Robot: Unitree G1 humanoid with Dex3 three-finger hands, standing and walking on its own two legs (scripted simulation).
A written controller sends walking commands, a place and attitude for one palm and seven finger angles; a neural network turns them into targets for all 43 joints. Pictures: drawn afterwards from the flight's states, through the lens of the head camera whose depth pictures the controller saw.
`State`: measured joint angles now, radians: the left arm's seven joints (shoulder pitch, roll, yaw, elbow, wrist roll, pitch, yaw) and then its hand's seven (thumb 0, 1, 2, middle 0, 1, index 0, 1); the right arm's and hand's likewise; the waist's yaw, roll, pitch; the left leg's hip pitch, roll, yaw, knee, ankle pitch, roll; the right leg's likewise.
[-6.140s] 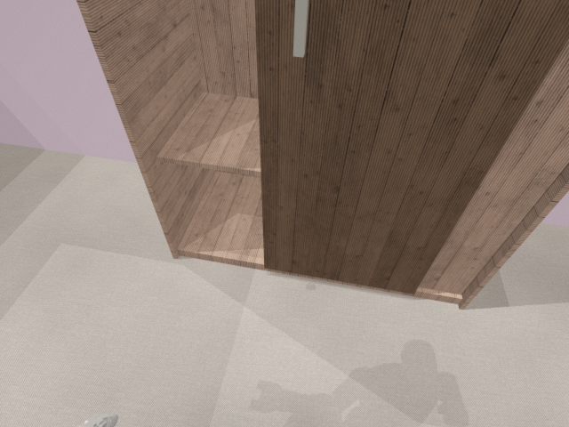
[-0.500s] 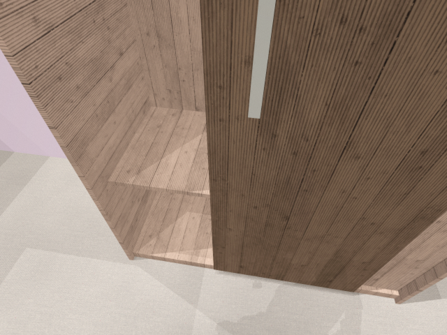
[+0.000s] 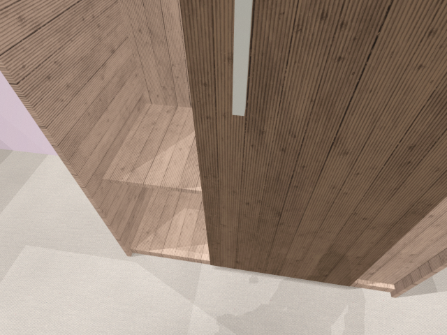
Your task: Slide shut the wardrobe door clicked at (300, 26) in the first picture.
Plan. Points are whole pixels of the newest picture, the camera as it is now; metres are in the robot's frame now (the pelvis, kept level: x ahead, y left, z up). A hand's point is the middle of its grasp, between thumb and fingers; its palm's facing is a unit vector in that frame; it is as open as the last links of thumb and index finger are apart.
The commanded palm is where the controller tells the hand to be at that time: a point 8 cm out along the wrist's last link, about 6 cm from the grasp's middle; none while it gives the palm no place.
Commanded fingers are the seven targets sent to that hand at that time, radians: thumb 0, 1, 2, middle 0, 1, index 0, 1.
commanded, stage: look again from close up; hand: right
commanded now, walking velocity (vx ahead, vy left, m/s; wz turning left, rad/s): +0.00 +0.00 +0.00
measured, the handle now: (242, 53) +0.48 -0.01 +0.27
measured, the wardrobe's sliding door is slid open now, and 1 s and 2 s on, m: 0.38 0.38 0.38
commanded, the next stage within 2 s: shuffle to correct the standing spot in 0.12 s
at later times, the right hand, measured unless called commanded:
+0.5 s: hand out of the picture -0.02 -0.15 -0.18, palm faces +0.04 +0.98 -0.19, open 7.4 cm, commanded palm none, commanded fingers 0.00 -0.90 -0.90 0.20 0.30 0.20 0.30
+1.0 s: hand out of the picture -0.03 -0.05 -0.19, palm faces +0.14 +0.98 -0.13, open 7.4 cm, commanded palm none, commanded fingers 0.00 -0.90 -0.90 0.20 0.30 0.20 0.30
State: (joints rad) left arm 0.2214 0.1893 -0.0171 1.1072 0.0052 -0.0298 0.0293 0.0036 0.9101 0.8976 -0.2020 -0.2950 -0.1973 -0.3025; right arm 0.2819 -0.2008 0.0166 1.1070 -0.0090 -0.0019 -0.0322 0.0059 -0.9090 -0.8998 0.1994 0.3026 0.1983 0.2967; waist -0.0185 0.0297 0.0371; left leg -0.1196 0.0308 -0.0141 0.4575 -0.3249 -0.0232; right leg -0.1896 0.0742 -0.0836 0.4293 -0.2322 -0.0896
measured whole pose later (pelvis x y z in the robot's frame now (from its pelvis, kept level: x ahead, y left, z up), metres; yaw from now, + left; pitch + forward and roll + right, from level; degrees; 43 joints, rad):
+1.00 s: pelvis +0.02 +0.11 -0.01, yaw -5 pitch +1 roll +0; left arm 0.25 0.13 0.02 1.09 0.03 -0.01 0.07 0.00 0.91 0.90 -0.20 -0.29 -0.20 -0.30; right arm 0.35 -0.13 -0.03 1.05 -0.02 0.05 0.00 0.01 -0.91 -0.90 0.20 0.30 0.20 0.30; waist 0.00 0.03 0.06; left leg -0.34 -0.02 0.07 0.85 -0.52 0.02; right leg -0.29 -0.09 -0.02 0.61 -0.32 0.05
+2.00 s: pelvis +0.01 +0.14 +0.00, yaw -7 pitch -1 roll +0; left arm 0.33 0.15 -0.02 1.05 0.02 0.01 0.01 0.00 0.92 0.90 -0.20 -0.29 -0.19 -0.30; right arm 0.27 -0.16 0.01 1.03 -0.01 -0.02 -0.04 0.01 -0.92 -0.90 0.20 0.30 0.20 0.30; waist 0.01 -0.01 0.02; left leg -0.22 0.00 0.07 0.51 -0.27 0.03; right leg -0.23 0.06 -0.09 0.49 -0.25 -0.09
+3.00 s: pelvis +0.02 +0.10 +0.00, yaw -5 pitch -2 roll +0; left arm 0.32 0.12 -0.02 1.16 0.00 -0.02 0.03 0.00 0.91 0.90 -0.20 -0.29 -0.20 -0.30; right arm 0.33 -0.13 0.02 1.12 -0.01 -0.01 -0.05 0.00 -0.91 -0.90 0.20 0.30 0.20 0.30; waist 0.00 0.02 0.01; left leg -0.16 0.04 0.03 0.44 -0.25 -0.03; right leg -0.13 0.11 -0.12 0.36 -0.21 -0.14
